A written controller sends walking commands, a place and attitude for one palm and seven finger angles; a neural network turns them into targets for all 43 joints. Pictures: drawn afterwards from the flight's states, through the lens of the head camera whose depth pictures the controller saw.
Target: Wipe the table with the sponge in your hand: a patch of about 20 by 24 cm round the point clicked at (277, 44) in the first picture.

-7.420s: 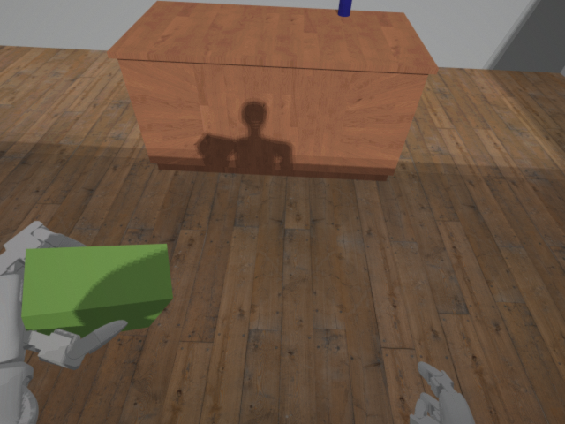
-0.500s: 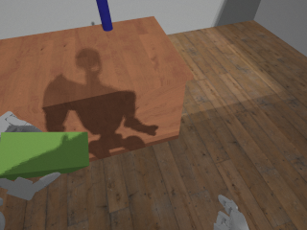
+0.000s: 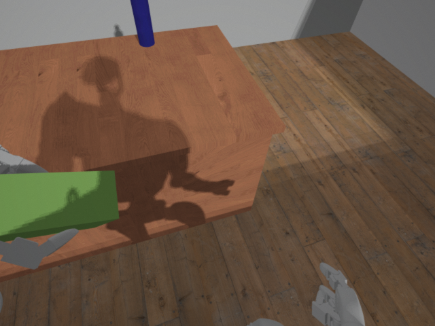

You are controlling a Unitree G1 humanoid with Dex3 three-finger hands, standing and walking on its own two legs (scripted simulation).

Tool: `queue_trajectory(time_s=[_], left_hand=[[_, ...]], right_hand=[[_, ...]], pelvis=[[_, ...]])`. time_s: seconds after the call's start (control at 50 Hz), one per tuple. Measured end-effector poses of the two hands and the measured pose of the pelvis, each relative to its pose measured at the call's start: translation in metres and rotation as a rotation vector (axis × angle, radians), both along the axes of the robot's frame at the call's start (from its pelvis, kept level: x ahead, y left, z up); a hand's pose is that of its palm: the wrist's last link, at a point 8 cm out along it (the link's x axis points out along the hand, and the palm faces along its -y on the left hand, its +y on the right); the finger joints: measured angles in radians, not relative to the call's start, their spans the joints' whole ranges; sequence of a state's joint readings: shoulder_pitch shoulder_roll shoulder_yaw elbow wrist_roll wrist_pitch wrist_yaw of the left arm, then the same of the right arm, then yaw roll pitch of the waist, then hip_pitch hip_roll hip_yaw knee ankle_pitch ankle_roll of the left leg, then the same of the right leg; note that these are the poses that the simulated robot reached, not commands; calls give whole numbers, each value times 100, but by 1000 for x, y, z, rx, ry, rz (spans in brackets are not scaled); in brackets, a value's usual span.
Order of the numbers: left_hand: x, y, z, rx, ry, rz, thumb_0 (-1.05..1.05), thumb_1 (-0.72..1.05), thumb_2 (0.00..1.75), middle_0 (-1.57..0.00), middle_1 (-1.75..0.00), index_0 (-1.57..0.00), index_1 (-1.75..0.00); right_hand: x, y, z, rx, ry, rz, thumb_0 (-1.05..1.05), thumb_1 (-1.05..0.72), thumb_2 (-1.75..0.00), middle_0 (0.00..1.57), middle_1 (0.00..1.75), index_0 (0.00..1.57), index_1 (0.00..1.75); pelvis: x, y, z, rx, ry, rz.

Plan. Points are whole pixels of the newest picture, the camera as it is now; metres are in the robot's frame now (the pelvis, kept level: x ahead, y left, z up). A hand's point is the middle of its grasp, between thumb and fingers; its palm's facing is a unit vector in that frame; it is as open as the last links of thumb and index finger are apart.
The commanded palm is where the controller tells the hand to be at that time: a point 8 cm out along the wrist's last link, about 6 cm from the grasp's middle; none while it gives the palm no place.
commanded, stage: take the last steps up to it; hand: left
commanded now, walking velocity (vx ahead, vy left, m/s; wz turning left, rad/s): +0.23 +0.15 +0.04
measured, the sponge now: (71, 205) +0.24 +0.21 +0.16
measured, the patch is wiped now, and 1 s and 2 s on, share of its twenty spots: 0.00 0.00 0.00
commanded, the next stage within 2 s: come to a stop and stand still in 0.58 s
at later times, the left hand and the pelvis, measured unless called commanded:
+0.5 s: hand (30, 161) +0.30 +0.28 +0.18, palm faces +0.37 -0.81 -0.45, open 10.2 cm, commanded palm +0.24 +0.33 +0.19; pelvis +0.09 +0.05 +0.00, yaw +1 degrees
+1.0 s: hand (23, 151) +0.32 +0.31 +0.17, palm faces +0.39 -0.82 -0.41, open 10.2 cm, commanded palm +0.27 +0.35 +0.19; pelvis +0.11 +0.07 +0.01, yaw +0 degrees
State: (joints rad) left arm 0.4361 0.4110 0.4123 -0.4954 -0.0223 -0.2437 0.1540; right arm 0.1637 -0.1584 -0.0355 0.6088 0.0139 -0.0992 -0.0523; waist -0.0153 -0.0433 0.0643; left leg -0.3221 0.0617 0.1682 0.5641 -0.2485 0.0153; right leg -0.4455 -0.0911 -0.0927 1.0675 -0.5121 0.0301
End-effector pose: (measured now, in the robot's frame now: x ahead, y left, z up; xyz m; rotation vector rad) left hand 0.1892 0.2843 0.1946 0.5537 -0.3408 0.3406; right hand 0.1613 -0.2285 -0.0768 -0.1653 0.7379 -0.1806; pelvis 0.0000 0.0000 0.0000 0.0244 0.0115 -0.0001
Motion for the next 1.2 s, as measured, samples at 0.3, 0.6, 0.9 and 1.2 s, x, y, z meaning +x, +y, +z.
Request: queue_trajectory(time_s=[0.3, 0.6, 0.9, 1.2], left_hand=[[37, 3, -4, -21, 99, 77, -1, -50, 99, -72, -135, -73, -135], [89, 59, -1, 6, -9, -4, -1, -50, 100, -72, -135, -73, -135], [92, 54, -5, -56, 96, 64, -1, -50, 100, -73, -135, -73, -135], [79, 79, -8, -78, 47, 2, -1, -50, 100, -73, -135, -74, -135]], right_hand=[[43, 15, -26, 44, 147, 90, 1, -90, -90, 20, 30, 20, 30], [98, 50, 6, -41, -10, 7, 1, -91, -90, 20, 30, 20, 30], [92, 82, -21, 69, 104, 82, 1, -90, -90, 20, 30, 20, 30], [97, 79, 22, -67, -37, 61, 1, -91, -90, 20, 30, 20, 30]], pelvis=[[56, 6, 8, 18, -7, 33], [93, 58, -2, -3, -18, 7], [109, 61, 6, 10, -30, 3], [93, 80, 8, -23, -41, -5]])
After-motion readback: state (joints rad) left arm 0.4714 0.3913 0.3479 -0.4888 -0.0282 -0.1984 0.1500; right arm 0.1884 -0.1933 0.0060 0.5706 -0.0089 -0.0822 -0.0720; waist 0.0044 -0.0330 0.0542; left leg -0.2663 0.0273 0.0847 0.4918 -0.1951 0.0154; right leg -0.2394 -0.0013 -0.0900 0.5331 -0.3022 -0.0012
